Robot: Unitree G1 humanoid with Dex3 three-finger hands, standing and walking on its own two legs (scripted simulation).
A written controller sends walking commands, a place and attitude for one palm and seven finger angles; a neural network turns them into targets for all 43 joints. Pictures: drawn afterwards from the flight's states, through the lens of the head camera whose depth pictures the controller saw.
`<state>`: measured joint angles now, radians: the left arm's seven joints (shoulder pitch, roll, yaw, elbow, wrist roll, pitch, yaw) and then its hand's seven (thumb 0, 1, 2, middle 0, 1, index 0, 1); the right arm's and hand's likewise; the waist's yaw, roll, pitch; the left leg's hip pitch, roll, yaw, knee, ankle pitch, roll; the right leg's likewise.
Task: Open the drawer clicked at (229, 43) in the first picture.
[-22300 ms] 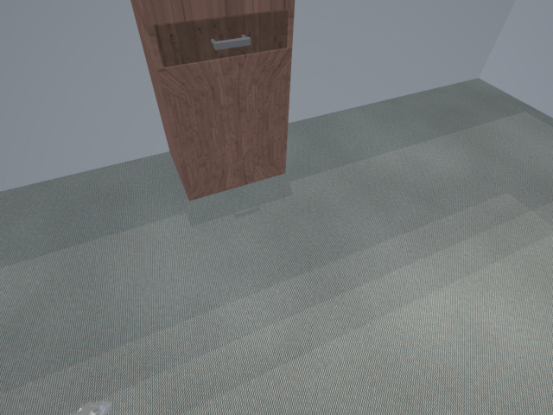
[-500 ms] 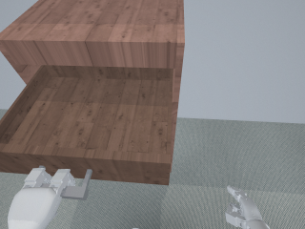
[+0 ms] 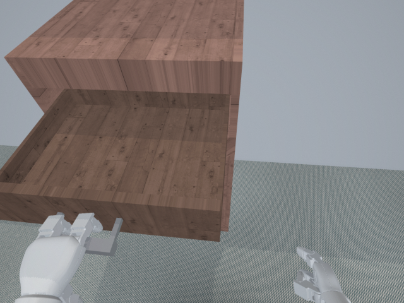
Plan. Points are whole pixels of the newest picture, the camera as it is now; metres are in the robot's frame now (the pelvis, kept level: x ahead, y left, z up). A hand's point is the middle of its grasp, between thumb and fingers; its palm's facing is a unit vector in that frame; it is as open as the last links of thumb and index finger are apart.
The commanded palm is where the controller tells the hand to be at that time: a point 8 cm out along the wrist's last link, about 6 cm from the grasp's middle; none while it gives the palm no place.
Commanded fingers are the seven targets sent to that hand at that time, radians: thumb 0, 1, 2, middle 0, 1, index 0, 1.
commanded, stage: lift the hand off the handle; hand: left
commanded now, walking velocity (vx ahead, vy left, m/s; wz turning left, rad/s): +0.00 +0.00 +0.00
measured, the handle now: (83, 232) +0.23 +0.25 +0.04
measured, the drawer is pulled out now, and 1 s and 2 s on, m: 0.30 0.30 0.30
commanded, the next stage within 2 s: draw the hand back to the body in 1.64 s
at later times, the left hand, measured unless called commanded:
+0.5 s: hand (73, 259) +0.18 +0.26 +0.03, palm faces +0.01 -0.07 -1.00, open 13.7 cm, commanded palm +0.17 +0.25 +0.09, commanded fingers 0.00 -0.50 0.30 -0.30 -1.20 -0.30 -1.20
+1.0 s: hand (57, 243) +0.19 +0.25 +0.09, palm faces +0.06 -0.11 -0.99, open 13.4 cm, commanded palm +0.17 +0.25 +0.16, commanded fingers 0.00 -0.50 0.30 -0.30 -1.20 -0.30 -1.20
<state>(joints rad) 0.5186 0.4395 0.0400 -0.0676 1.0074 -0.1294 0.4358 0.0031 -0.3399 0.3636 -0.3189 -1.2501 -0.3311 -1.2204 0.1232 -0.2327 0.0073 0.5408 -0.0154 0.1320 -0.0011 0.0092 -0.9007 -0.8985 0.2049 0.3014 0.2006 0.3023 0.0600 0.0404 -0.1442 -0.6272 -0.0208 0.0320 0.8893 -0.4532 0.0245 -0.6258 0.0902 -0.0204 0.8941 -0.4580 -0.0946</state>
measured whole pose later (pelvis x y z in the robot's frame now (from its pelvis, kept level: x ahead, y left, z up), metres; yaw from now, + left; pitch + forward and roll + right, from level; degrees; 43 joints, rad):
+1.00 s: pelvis +0.01 +0.03 +0.02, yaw +0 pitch +5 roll -1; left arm 0.52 0.46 -0.03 -0.33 0.94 -0.04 0.25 0.00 -0.49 0.30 -0.34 -1.21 -0.41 -1.24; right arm 0.14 -0.25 0.01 0.51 -0.01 0.12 0.02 0.01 -0.90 -0.90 0.20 0.30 0.20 0.30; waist 0.10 0.09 -0.12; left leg -0.43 -0.04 0.04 0.74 -0.40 0.06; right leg -0.42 0.07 0.00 0.72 -0.39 -0.05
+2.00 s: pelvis +0.01 +0.04 +0.04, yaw +1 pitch +1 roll -1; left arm 0.52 0.60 0.14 -0.58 0.78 0.04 0.02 0.00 -0.49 0.30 -0.32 -1.21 -0.32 -1.20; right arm 0.15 -0.27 0.05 0.49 0.04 0.16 0.02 0.01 -0.90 -0.90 0.20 0.30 0.20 0.30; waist 0.11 0.11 -0.05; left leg -0.26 -0.05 0.02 0.57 -0.32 0.07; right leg -0.23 0.07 -0.01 0.51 -0.30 -0.04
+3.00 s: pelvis +0.02 +0.02 +0.05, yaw +3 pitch -2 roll -1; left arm 0.60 0.35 0.27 -0.54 -0.08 -0.11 0.10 0.00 0.35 0.66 -0.25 -0.66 -0.25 -0.65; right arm 0.18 -0.23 0.02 0.62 0.03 -0.09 -0.06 0.01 -0.90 -0.90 0.20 0.30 0.20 0.30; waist 0.05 0.06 -0.01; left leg -0.16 -0.05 -0.02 0.49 -0.30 0.04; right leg -0.12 0.07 -0.04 0.43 -0.29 -0.06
